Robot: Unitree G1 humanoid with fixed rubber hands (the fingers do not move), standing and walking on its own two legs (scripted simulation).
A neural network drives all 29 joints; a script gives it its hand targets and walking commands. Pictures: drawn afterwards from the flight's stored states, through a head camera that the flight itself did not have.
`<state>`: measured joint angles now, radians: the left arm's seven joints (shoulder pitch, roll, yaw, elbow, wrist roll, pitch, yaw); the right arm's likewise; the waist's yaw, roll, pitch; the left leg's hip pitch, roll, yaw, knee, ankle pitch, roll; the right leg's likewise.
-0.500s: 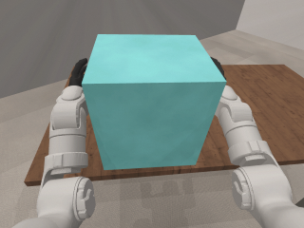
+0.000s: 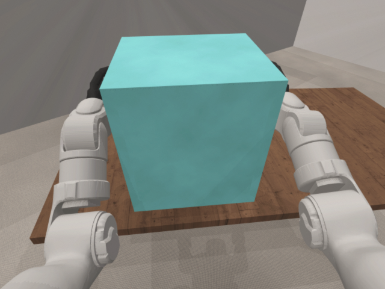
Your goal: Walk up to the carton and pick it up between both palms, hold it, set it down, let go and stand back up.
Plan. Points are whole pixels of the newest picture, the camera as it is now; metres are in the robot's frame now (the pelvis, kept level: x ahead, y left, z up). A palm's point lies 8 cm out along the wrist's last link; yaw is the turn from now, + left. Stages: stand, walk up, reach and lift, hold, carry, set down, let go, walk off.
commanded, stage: reach and lift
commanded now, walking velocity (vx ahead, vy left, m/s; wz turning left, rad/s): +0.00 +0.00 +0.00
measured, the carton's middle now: (190, 122) +0.38 -0.01 +0.21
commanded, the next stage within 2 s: hold in 0.66 s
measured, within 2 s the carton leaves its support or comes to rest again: neither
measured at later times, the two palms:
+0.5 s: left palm (95, 98) +0.38 +0.17 +0.26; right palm (277, 88) +0.38 -0.18 +0.28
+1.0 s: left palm (87, 86) +0.37 +0.18 +0.29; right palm (281, 73) +0.38 -0.17 +0.32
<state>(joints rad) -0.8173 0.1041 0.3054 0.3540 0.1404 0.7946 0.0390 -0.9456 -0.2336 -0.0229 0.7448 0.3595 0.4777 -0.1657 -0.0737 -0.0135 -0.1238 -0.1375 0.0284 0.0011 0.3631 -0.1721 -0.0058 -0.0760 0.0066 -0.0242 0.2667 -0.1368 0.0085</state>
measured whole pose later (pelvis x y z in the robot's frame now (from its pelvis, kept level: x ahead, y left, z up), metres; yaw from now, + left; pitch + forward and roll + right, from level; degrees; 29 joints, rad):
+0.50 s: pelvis +0.00 +0.00 +0.00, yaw +1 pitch -3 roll -1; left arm -0.86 0.13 0.31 0.38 0.11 0.84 0.04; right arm -1.00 -0.25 0.00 0.75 0.40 0.55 -0.20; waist -0.08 0.00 -0.15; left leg -0.15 0.03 -0.02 0.38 -0.18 -0.01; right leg -0.07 0.02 -0.03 0.26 -0.14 0.00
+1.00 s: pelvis +0.00 +0.00 +0.00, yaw +1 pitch -2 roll -2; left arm -0.94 0.16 0.32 0.43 0.10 0.91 0.04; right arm -1.11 -0.29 0.02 0.82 0.44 0.64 -0.22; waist -0.06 0.00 -0.19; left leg -0.16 0.03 -0.03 0.39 -0.19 -0.01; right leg -0.09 0.02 -0.02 0.27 -0.14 0.00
